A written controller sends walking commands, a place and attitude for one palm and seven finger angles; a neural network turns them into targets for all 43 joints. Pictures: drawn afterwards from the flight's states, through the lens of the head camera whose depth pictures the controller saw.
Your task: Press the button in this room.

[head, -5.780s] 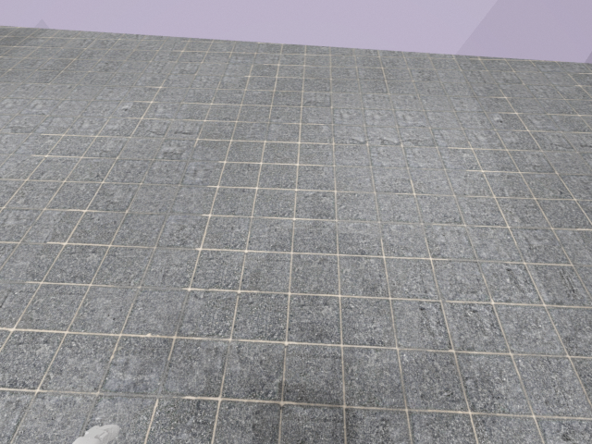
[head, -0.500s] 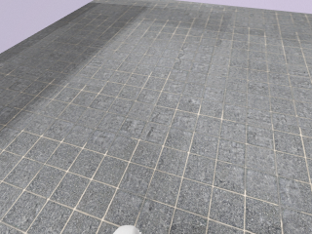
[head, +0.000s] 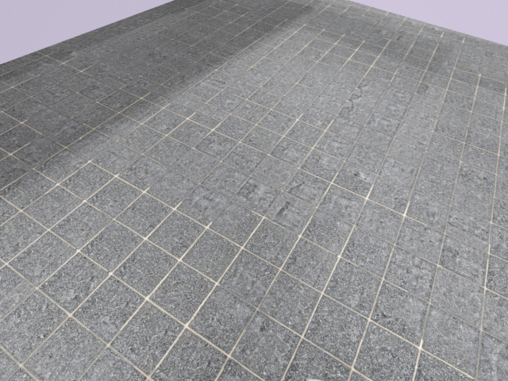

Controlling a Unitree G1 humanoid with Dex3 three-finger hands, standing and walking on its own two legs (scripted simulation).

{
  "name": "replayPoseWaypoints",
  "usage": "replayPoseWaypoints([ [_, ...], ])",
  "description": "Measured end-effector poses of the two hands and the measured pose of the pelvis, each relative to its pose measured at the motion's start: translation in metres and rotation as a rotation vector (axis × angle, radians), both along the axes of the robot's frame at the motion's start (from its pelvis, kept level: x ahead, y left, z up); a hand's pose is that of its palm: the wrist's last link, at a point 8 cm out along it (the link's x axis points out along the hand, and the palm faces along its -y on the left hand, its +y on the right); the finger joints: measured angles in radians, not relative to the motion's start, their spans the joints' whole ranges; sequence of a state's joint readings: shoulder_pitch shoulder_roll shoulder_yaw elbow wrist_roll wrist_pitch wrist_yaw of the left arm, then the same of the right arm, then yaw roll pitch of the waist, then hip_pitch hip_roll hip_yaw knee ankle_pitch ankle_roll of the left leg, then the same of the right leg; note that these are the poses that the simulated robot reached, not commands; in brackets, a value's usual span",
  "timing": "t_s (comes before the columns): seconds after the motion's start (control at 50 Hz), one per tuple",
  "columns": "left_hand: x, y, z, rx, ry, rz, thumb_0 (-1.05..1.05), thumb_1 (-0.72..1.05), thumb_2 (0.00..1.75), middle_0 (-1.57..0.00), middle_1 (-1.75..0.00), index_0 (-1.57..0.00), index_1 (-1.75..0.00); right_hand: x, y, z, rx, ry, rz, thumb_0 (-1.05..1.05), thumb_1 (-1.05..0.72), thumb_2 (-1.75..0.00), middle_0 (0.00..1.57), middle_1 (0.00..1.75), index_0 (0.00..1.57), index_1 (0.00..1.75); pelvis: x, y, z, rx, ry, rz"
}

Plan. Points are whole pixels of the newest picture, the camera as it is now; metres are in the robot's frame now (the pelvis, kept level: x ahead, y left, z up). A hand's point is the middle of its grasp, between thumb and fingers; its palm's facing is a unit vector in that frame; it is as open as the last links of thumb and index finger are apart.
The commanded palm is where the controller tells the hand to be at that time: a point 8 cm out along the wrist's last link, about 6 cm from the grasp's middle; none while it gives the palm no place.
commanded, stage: turn or walk to find it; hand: left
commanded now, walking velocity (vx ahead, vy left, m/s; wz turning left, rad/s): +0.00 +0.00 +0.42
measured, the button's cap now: out of the picture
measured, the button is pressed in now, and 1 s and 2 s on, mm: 0 0 0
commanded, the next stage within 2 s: none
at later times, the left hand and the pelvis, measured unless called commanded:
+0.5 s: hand out of the picture -0.02 +0.16 -0.16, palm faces +0.26 -0.93 -0.25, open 7.3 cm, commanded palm none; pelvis -0.03 -0.04 +0.00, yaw +14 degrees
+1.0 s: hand out of the picture -0.08 +0.23 -0.17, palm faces +0.45 -0.86 -0.24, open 7.4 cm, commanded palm none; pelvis -0.07 +0.00 +0.00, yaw +24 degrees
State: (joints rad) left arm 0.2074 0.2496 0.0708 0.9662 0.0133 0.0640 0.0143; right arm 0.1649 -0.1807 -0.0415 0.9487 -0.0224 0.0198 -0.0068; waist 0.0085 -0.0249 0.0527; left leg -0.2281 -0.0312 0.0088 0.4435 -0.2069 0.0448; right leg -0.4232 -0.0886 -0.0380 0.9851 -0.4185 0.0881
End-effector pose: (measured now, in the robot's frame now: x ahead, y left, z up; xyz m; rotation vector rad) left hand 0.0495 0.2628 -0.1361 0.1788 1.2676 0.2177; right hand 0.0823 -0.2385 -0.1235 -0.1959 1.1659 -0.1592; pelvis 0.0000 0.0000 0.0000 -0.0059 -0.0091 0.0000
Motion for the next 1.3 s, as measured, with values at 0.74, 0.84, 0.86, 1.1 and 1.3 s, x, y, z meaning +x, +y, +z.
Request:
replayPoseWaypoints([
  [0.74,-0.183,-0.012,-0.024,-0.042,0.110,0.368,0.01,0.91,0.90,-0.20,-0.30,-0.20,-0.30,0.024,0.031,-0.001,-0.053,0.010,0.346,0.00,-0.91,-0.90,0.20,0.30,0.20,0.30,-0.056,0.001,-0.011,-0.003,-0.008,0.332],
  [0.84,-0.182,0.002,-0.011,-0.032,0.058,0.392,0.01,0.91,0.90,-0.20,-0.30,-0.20,-0.30,0.027,0.054,0.007,-0.034,-0.009,0.389,0.00,-0.90,-0.90,0.20,0.30,0.20,0.30,-0.061,0.009,-0.001,-0.016,-0.004,0.368],
  [0.86,-0.180,0.004,-0.008,-0.028,0.043,0.395,0.01,0.91,0.90,-0.20,-0.30,-0.20,-0.30,0.026,0.057,0.008,-0.029,-0.009,0.395,0.00,-0.90,-0.90,0.20,0.30,0.20,0.30,-0.062,0.010,0.001,-0.017,-0.004,0.375],
  [1.1,-0.138,-0.009,0.010,0.028,-0.099,0.395,0.00,0.91,0.90,-0.20,-0.30,-0.20,-0.30,-0.001,0.031,-0.016,0.009,0.091,0.401,0.00,-0.90,-0.90,0.20,0.30,0.20,0.30,-0.066,-0.012,-0.003,0.006,0.013,0.464],
  [1.3,-0.157,-0.060,0.023,0.066,-0.115,0.472,0.00,0.91,0.90,-0.20,-0.30,-0.20,-0.30,0.000,-0.014,-0.034,0.010,0.197,0.449,0.01,-0.91,-0.90,0.20,0.30,0.20,0.30,-0.061,-0.045,-0.003,0.037,0.008,0.562],
])
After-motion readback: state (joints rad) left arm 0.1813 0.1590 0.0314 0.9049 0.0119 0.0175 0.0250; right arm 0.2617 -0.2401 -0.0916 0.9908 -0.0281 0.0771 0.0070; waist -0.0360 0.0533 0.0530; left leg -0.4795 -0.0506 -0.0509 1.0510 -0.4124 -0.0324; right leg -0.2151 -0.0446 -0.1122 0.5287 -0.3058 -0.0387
